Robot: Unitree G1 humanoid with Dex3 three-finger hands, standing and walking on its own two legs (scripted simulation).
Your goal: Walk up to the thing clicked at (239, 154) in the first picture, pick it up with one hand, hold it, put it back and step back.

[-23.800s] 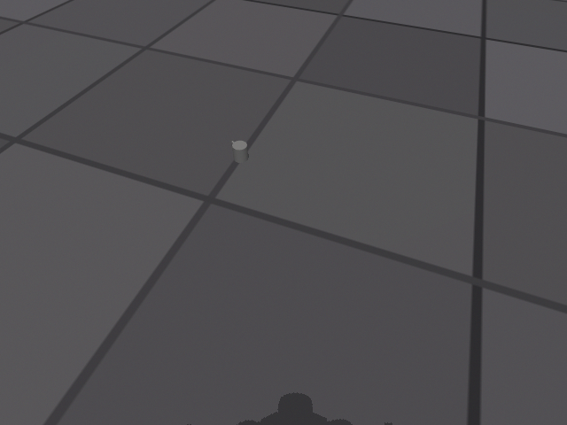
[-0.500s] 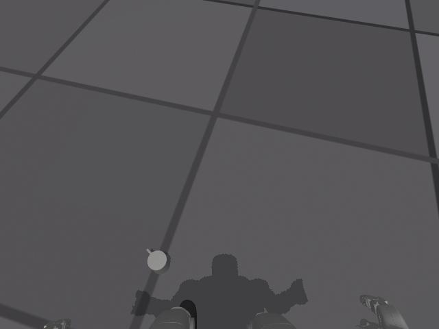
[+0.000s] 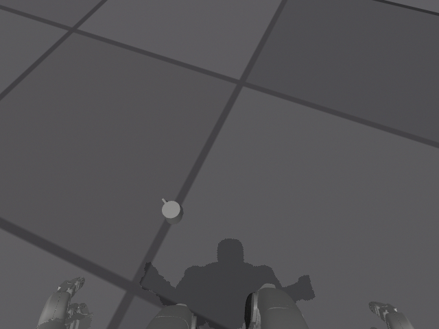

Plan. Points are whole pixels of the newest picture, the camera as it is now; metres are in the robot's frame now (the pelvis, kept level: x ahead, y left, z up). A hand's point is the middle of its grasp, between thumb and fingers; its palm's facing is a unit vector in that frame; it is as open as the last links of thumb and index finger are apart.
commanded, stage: walk up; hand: left
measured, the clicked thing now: (170, 209) +0.54 +0.22 -0.70
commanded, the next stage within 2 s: stand in 1.68 s
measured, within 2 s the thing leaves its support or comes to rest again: neither
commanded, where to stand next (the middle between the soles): +0.14 -0.02 m, yaw -2 degrees
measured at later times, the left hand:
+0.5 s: hand out of the picture -0.07 +0.28 -0.12, palm faces -0.08 -0.89 -0.45, open 7.4 cm
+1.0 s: hand out of the picture -0.05 +0.28 -0.13, palm faces -0.07 -0.93 -0.36, open 7.4 cm
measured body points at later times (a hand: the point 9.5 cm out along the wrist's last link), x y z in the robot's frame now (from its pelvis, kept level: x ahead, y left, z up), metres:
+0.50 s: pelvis -0.14 +0.02 +0.01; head -0.11 -0.02 +0.46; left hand -0.07 +0.33 -0.09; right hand -0.06 -0.30 -0.12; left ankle -0.11 +0.16 -0.66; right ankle -0.15 -0.11 -0.71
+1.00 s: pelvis -0.16 +0.02 +0.02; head -0.15 +0.02 +0.47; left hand -0.05 +0.32 -0.10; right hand -0.12 -0.30 -0.11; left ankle -0.18 +0.16 -0.70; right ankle -0.15 -0.10 -0.71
